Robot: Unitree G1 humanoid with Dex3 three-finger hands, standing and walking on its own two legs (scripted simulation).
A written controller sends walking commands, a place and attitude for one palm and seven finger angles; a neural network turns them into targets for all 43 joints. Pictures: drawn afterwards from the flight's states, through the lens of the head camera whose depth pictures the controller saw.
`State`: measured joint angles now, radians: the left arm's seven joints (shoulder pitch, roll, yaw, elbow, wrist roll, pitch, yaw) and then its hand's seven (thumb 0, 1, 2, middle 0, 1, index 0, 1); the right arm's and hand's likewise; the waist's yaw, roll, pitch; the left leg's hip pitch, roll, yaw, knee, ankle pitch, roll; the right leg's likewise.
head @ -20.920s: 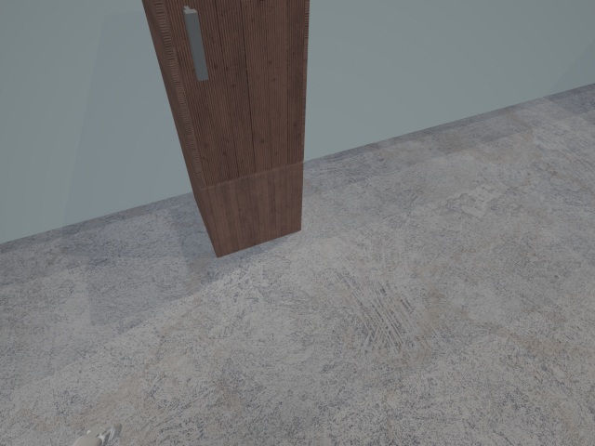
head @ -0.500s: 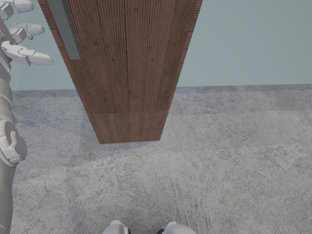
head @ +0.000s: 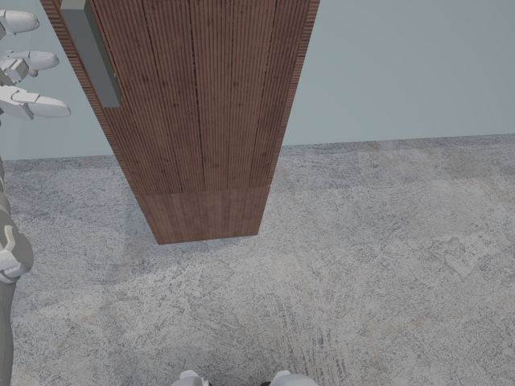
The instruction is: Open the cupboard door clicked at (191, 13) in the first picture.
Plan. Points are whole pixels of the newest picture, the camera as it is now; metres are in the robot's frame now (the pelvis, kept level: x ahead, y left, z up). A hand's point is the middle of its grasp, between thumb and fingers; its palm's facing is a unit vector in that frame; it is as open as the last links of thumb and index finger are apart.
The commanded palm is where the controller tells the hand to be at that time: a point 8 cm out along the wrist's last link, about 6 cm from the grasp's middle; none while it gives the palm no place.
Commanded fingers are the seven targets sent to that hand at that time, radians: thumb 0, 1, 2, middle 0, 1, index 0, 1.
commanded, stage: slide the fingers in behind the handle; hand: left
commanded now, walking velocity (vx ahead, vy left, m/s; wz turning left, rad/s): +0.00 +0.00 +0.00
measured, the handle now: (97, 50) +0.58 +0.17 +0.15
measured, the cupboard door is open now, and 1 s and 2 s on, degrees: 0 0 0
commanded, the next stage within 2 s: close the thumb around the handle in 1.54 s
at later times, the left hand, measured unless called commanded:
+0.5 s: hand (62, 73) +0.52 +0.21 +0.16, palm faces +0.02 -1.00 +0.01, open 14.0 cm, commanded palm +0.50 +0.25 +0.15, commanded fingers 0.00 -0.50 0.30 -0.30 -1.20 -0.30 -1.20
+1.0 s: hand (90, 72) +0.52 +0.17 +0.16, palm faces +0.02 -1.00 +0.00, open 14.0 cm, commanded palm +0.50 +0.22 +0.15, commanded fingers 0.00 -0.50 0.30 -0.30 -1.20 -0.30 -1.20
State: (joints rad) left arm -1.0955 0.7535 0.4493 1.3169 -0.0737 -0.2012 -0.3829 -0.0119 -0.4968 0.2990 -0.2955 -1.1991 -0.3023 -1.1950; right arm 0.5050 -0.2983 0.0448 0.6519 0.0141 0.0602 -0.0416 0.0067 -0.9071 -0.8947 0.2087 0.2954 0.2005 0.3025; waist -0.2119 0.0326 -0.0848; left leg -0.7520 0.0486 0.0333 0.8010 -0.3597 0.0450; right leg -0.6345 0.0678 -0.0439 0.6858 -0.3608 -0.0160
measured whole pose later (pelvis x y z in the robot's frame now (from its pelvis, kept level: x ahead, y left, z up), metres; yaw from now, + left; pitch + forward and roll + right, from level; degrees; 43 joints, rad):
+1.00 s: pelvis -0.01 -0.01 +0.00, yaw +1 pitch +16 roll -3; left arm -1.11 0.59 0.38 1.27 -0.07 -0.24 -0.23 -0.01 -0.50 0.30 -0.30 -1.20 -0.30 -1.20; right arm 0.48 -0.30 0.03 0.66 0.00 0.01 -0.01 0.01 -0.91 -0.89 0.21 0.30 0.20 0.30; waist -0.20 0.04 -0.08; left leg -0.74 0.05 0.03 0.80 -0.34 0.03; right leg -0.64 0.07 -0.05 0.72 -0.37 -0.03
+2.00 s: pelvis +0.00 -0.01 +0.00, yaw +1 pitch +16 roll -3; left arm -1.11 0.54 0.38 1.29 -0.06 -0.23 -0.18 -0.01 0.05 0.53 -0.34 -1.26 -0.34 -1.25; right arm 0.46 -0.28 0.03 0.66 0.00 0.02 0.00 0.01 -0.91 -0.89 0.21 0.30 0.20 0.30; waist -0.20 0.04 -0.08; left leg -0.72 0.04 0.03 0.80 -0.36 0.03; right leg -0.62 0.06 -0.04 0.72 -0.38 -0.03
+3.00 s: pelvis +0.01 -0.02 +0.01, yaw +0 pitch +8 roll -1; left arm -0.51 0.17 0.23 0.56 -0.17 -0.11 0.02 0.01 0.64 0.71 -0.33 -1.35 -0.33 -1.31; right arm 0.35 -0.27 -0.01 0.59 0.03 0.00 0.02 0.01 -0.91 -0.90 0.20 0.29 0.20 0.30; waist -0.07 0.06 -0.12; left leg -0.48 0.03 0.06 0.69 -0.35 0.02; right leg -0.40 0.06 -0.01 0.63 -0.38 -0.03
